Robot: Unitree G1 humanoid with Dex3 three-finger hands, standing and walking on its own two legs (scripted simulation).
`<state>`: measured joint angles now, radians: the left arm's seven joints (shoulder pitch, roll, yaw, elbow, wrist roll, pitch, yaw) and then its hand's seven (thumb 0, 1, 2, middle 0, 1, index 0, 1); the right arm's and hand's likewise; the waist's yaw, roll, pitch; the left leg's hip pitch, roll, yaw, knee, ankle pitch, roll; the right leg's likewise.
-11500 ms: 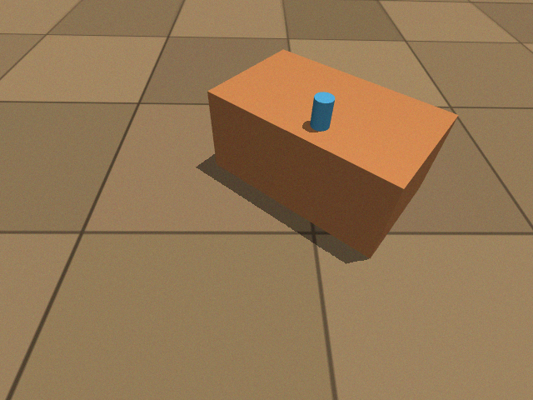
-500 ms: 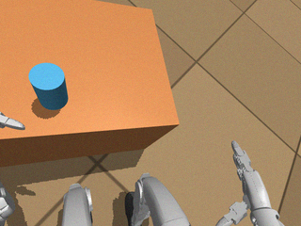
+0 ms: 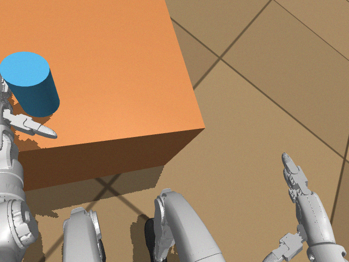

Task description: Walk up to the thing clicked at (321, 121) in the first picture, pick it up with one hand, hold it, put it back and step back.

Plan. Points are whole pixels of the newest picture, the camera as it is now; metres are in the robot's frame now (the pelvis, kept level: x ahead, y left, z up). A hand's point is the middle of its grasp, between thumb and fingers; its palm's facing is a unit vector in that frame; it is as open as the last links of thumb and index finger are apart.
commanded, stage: close in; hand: left
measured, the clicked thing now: (34, 87) +0.54 +0.19 -0.05
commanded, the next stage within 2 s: close in 0.20 s
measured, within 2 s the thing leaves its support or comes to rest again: leaves its support in 1.14 s
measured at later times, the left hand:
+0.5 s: hand (34, 104) +0.49 +0.19 -0.04, palm faces +0.14 -0.99 +0.02, open 17.0 cm
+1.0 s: hand (30, 95) +0.50 +0.19 -0.03, palm faces +0.13 -0.99 +0.01, open 13.8 cm
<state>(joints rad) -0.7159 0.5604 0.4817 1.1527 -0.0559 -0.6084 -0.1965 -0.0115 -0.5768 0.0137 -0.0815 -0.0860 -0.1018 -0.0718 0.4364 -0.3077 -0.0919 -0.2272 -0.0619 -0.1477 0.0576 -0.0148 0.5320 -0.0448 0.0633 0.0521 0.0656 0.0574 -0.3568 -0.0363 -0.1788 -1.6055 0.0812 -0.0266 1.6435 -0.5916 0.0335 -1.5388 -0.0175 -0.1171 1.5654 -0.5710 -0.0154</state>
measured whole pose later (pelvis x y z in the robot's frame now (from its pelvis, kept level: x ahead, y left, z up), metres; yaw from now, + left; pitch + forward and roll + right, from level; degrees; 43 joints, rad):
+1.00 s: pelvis +0.02 +0.00 +0.01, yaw +1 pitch +31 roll -5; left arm -0.68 0.50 0.42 1.14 -0.03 -0.67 -0.06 -0.01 -0.50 0.29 -0.55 -0.44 -0.62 -0.47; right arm 0.43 -0.32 -0.10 -0.29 -0.06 -0.04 0.09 -0.01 0.48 -0.05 0.06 0.05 0.06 0.06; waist -0.34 -0.05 -0.17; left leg -1.53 0.07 -0.02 1.60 -0.61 0.03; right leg -1.47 -0.02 -0.11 1.53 -0.59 -0.01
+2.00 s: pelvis +0.03 +0.00 +0.05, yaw +1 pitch +29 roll -4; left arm -0.70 0.46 0.40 1.12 -0.04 -0.59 -0.07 -0.01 -0.61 0.90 -0.66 -1.00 -0.78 -1.11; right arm 0.42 -0.29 -0.08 -0.23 -0.05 -0.01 0.07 -0.01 0.49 -0.06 0.06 0.05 0.06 0.06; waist -0.32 -0.02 -0.17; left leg -1.39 0.07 0.01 1.48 -0.59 0.03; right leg -1.35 -0.01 -0.08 1.42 -0.57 -0.01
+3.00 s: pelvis +0.04 +0.00 +0.10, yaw +2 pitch +21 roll -3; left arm -0.47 0.32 0.29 0.85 -0.11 -0.50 -0.10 -0.01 -0.61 0.91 -0.65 -1.03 -0.76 -1.13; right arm 0.43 -0.27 -0.08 -0.08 -0.03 0.00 0.03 -0.01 0.51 -0.06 0.06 0.05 0.06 0.06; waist -0.19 -0.01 -0.16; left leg -1.08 0.06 0.02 1.25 -0.53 0.02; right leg -1.04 -0.01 -0.07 1.19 -0.51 0.00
